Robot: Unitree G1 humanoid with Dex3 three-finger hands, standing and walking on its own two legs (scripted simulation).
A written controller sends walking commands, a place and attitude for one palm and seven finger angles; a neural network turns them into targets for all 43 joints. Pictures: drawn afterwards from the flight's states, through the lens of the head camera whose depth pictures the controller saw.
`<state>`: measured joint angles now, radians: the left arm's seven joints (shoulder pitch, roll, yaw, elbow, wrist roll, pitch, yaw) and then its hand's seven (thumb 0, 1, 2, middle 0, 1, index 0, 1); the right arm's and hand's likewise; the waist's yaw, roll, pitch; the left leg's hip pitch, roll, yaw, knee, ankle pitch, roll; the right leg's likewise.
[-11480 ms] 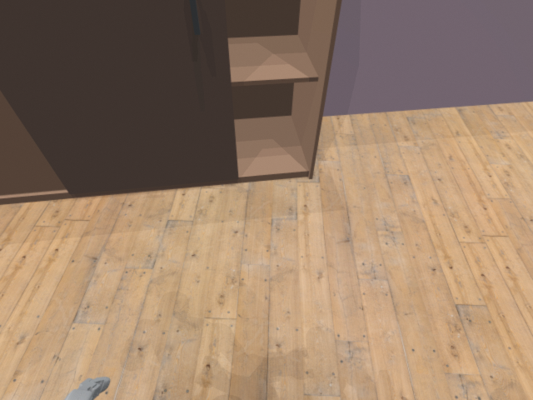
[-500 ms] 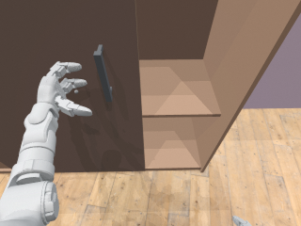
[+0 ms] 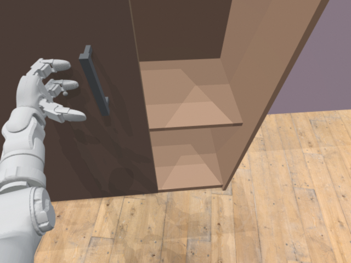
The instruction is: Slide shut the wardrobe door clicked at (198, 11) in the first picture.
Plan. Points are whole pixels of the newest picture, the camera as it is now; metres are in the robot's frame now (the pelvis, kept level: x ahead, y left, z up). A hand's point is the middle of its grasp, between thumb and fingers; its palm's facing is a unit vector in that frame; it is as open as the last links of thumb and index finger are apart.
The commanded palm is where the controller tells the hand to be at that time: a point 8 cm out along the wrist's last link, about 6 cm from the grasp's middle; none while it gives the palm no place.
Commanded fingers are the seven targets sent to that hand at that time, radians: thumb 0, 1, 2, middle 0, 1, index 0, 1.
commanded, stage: move the hooked fingers beside the handle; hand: left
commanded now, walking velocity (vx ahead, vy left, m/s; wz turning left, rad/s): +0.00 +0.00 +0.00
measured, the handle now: (97, 83) +0.51 +0.17 +0.12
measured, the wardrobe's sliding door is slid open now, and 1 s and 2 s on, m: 0.38 0.38 0.38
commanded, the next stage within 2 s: feel for the door with the fingertips in 0.82 s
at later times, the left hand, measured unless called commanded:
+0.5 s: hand (57, 102) +0.45 +0.25 +0.12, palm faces +0.06 -1.00 -0.02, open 13.9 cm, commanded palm +0.42 +0.29 +0.13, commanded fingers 0.00 -0.50 0.30 -0.30 -1.20 -0.30 -1.20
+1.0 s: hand (60, 99) +0.45 +0.24 +0.13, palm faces +0.05 -1.00 +0.00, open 14.0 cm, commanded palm +0.42 +0.28 +0.13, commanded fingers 0.00 -0.50 0.30 -0.30 -1.20 -0.30 -1.20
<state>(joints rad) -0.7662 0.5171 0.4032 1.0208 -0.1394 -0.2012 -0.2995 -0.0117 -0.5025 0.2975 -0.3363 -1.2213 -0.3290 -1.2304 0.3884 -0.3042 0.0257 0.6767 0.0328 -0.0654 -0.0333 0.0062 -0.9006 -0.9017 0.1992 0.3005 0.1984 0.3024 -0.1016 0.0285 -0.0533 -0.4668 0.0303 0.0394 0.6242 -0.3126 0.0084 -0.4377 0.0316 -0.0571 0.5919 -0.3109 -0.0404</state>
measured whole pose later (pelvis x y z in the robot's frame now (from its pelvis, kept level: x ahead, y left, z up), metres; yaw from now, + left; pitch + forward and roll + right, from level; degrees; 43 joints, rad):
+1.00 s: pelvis +0.00 +0.03 +0.00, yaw +0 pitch +9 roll -2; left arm -0.73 0.46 0.36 0.97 -0.16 -0.20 -0.27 -0.01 -0.50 0.30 -0.31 -1.20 -0.30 -1.21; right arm 0.38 -0.28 0.04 0.66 0.03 -0.06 -0.03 0.01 -0.90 -0.90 0.20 0.30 0.20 0.30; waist -0.09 0.02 -0.07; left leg -0.48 0.01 0.04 0.66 -0.34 0.04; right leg -0.43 0.01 -0.05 0.60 -0.32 -0.01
